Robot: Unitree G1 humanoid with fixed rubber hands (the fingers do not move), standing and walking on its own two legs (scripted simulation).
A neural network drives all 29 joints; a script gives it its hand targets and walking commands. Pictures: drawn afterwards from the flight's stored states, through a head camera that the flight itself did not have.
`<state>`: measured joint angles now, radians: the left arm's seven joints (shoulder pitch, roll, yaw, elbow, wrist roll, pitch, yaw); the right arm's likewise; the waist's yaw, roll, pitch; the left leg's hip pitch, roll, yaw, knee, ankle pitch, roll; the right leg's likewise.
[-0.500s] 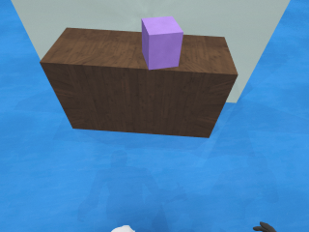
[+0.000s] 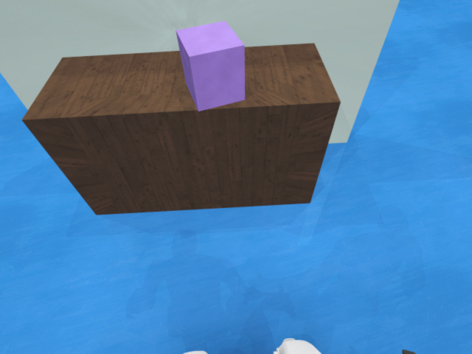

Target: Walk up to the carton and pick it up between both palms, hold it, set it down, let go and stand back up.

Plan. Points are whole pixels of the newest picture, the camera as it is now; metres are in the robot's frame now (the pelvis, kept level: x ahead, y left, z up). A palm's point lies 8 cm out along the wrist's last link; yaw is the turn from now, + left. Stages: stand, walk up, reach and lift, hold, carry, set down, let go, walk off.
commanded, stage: walk up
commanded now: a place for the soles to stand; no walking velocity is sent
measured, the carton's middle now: (211, 66) +0.96 +0.07 -0.04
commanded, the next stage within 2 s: none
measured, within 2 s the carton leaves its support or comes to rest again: neither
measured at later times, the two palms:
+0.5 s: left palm out of the picture +0.11 +0.29 -0.08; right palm out of the picture +0.09 -0.28 -0.09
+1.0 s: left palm out of the picture +0.15 +0.33 -0.07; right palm (413, 294) +0.23 -0.31 -0.08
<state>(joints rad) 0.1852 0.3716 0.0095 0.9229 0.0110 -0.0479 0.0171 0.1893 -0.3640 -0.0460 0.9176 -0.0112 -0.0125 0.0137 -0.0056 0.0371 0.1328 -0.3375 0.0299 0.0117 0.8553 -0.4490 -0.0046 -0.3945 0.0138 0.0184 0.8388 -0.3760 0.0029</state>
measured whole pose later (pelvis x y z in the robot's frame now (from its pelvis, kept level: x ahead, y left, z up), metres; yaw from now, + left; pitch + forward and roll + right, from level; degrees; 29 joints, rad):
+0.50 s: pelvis +0.02 +0.01 +0.04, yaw -1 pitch -3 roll +0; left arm 0.09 0.33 0.00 1.10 0.01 -0.04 -0.02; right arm 0.12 -0.32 -0.04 1.08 -0.02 -0.02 0.04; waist -0.01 0.01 0.07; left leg -0.15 0.01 0.05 0.51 -0.33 0.03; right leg -0.23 0.00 0.05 0.54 -0.31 -0.01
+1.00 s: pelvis +0.14 +0.00 +0.02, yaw +2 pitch -5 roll -4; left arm 0.34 0.41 0.05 0.89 0.02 -0.10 -0.03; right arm 0.22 -0.41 -0.09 0.90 -0.03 -0.02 0.09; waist 0.03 0.09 0.12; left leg -0.44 0.10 -0.01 0.69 -0.29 0.03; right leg -0.08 0.01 -0.13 0.56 -0.40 -0.01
